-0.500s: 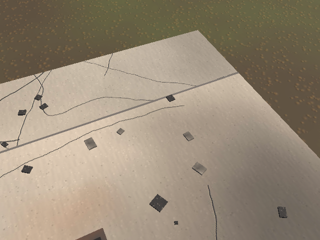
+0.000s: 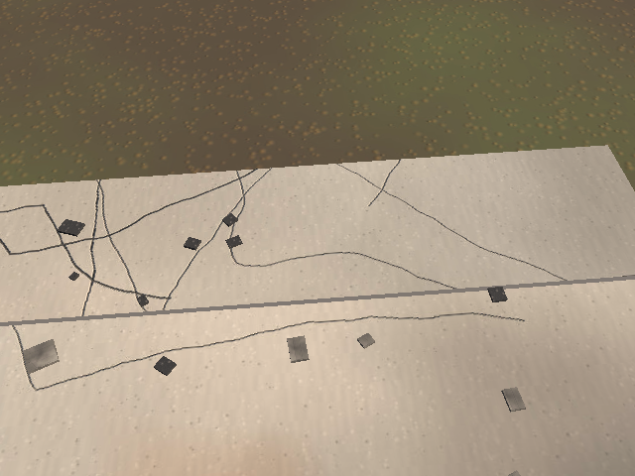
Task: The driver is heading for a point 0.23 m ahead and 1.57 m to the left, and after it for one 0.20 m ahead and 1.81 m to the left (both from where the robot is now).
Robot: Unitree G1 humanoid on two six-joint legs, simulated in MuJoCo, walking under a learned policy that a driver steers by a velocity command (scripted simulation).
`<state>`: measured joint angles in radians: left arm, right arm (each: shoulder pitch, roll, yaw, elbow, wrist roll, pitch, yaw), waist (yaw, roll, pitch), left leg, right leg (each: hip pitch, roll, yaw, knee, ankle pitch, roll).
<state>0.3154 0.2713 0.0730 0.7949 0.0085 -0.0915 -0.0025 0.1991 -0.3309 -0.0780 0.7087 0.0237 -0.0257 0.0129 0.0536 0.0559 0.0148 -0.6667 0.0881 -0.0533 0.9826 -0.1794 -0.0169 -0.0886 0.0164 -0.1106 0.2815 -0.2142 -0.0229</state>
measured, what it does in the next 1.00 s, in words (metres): walks ahead, turning left: left foot, then right foot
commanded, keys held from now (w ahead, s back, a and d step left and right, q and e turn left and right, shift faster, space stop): w+q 1.00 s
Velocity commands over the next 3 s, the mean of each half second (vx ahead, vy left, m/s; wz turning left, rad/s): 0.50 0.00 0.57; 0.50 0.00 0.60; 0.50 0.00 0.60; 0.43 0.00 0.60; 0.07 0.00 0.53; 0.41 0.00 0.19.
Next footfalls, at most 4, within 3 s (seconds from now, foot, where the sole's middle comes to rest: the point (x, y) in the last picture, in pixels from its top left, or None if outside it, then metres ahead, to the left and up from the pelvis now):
0.22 left None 0.29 0.15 -0.78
0.72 right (340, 420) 0.61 0.04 -0.78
1.24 left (176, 379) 0.69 0.42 -0.78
1.70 right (165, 263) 1.03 0.52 -0.78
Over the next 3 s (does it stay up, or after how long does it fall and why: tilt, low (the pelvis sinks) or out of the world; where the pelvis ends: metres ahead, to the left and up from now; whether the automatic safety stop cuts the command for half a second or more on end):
stays up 0.91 0.82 -0.02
